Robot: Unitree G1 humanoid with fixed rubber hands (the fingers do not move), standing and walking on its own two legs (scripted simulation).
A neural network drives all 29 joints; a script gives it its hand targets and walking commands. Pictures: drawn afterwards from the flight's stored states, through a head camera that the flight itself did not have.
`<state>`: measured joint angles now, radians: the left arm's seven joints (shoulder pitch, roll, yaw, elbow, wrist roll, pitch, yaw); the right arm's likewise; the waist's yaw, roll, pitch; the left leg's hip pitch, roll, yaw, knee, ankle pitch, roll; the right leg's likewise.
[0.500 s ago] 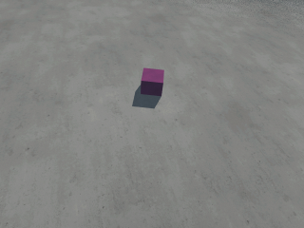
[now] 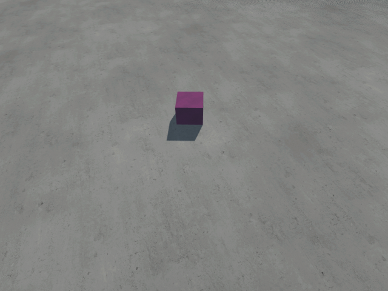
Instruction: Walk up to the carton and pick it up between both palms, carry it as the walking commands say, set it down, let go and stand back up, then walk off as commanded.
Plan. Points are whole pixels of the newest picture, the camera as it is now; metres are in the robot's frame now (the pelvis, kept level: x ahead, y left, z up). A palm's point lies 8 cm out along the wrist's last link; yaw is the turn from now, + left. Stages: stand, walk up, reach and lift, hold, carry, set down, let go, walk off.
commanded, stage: walk off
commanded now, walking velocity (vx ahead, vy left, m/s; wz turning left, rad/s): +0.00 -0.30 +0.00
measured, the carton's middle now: (190, 108) +1.60 -0.02 -0.69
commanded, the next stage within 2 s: none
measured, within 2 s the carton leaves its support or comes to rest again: neither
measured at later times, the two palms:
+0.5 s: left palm out of the picture +0.03 +0.14 -0.14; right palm out of the picture -0.04 -0.40 -0.16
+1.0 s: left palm out of the picture +0.02 +0.00 -0.16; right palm out of the picture -0.02 -0.51 -0.11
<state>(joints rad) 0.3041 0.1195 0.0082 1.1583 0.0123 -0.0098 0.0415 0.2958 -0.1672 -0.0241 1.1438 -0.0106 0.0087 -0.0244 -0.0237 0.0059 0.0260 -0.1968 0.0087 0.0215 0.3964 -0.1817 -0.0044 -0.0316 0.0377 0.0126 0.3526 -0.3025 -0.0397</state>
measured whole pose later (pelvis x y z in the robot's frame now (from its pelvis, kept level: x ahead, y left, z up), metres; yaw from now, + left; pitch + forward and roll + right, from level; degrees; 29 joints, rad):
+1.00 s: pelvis +0.00 -0.25 +0.00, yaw +1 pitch +1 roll -3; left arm 0.23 0.26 0.06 0.99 0.04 0.09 -0.04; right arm 0.30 -0.18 -0.04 1.08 -0.02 0.02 -0.07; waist 0.00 -0.05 0.09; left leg -0.16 0.15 0.10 0.46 -0.30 -0.04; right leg -0.54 -0.01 0.10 1.08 -0.27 0.09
